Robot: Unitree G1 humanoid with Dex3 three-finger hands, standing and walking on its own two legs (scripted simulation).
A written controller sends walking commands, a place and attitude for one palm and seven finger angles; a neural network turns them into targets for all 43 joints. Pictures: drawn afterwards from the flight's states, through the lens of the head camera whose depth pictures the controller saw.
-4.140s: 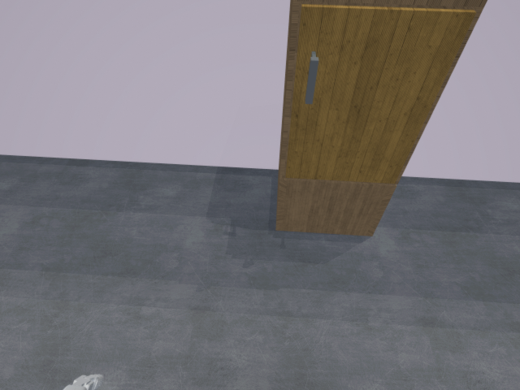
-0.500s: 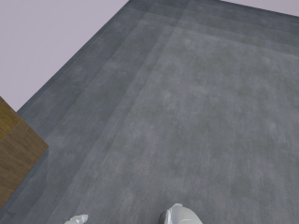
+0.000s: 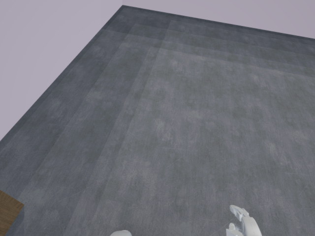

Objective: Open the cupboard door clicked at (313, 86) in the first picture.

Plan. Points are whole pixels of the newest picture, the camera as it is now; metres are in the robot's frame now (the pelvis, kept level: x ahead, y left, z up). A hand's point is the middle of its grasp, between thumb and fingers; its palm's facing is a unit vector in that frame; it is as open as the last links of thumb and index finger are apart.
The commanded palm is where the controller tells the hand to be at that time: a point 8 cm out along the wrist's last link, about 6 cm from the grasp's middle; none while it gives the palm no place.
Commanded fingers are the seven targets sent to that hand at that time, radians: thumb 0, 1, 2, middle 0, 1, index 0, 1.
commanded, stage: walk to a spot facing it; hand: left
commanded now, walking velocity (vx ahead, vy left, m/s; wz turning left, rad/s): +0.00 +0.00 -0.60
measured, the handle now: out of the picture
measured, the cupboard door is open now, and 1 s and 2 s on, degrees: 0 0 0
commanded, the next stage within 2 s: turn to face it in 0.02 s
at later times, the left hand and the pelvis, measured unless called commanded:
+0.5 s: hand (106, 217) +0.18 +0.17 -0.14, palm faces -0.08 -0.98 -0.20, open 7.4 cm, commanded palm none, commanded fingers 0.00 0.90 0.90 -0.20 -0.30 -0.20 -0.30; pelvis +0.05 +0.01 +0.01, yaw -2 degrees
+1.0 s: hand out of the picture +0.03 +0.28 -0.17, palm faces +0.30 -0.92 -0.26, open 7.4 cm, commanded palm none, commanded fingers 0.00 0.90 0.90 -0.20 -0.30 -0.20 -0.30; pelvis +0.03 +0.05 +0.00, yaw +15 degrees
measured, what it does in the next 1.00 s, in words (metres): steps on the spot, turning left: right foot, then left foot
